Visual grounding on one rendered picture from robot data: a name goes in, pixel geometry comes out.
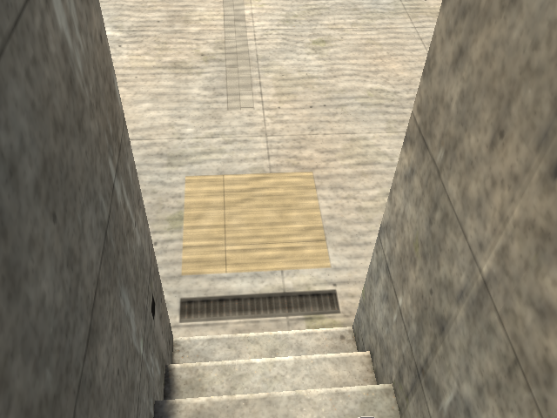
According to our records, stairs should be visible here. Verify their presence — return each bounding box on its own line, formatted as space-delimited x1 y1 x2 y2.
153 327 400 418

